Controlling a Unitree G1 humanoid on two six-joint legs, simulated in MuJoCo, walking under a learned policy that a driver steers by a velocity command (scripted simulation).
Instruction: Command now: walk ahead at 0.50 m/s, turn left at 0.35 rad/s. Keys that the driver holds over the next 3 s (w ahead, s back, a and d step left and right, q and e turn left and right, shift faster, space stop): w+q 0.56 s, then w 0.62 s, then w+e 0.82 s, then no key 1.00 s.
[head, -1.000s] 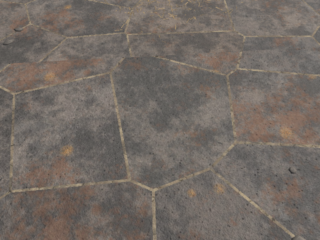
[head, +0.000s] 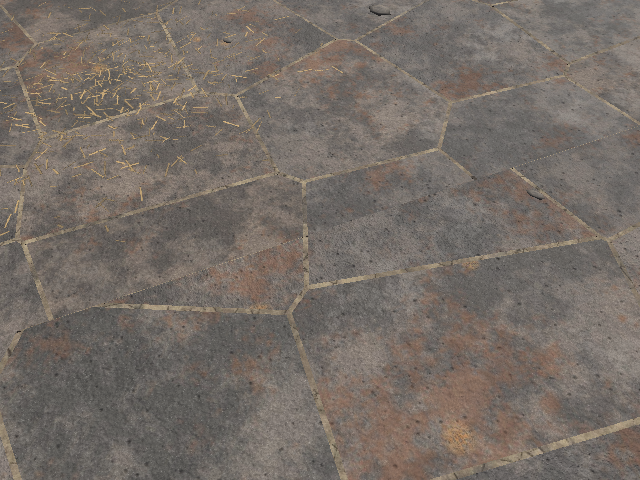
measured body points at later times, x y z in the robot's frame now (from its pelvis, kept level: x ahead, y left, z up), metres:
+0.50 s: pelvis +0.29 +0.08 +0.00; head +0.32 +0.10 +0.45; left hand +0.40 +0.39 -0.09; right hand +0.44 -0.17 -0.11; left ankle +0.26 +0.14 -0.75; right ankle +0.45 -0.08 -0.68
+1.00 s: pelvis +0.57 +0.11 +0.00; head +0.59 +0.12 +0.45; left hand +0.47 +0.37 -0.12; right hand +0.83 -0.04 -0.10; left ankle +0.60 +0.31 -0.69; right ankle +0.58 +0.01 -0.75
